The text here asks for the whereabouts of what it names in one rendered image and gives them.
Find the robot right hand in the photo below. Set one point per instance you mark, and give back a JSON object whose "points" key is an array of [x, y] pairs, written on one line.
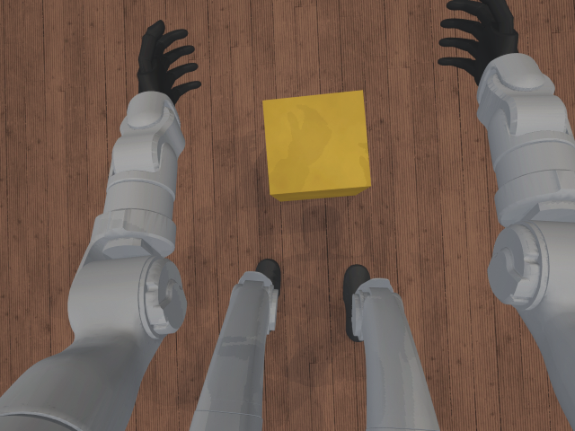
{"points": [[495, 33]]}

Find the robot left hand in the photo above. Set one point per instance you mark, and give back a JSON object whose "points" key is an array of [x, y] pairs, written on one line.
{"points": [[153, 63]]}

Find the robot right upper arm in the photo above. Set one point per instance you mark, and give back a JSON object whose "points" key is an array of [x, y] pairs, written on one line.
{"points": [[533, 269]]}

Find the robot left shin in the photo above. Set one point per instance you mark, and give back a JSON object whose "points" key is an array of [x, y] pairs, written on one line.
{"points": [[252, 275]]}

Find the left robot forearm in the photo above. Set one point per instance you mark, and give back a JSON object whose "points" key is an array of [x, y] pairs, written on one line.
{"points": [[137, 218]]}

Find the robot left upper arm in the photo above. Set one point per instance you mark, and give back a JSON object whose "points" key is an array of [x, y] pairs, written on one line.
{"points": [[120, 311]]}

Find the carton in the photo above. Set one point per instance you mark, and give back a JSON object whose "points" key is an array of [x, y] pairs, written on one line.
{"points": [[317, 146]]}

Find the right robot forearm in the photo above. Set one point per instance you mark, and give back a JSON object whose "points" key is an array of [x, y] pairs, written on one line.
{"points": [[531, 142]]}

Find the robot right thigh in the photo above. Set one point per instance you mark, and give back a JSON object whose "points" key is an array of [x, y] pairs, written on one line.
{"points": [[398, 396]]}

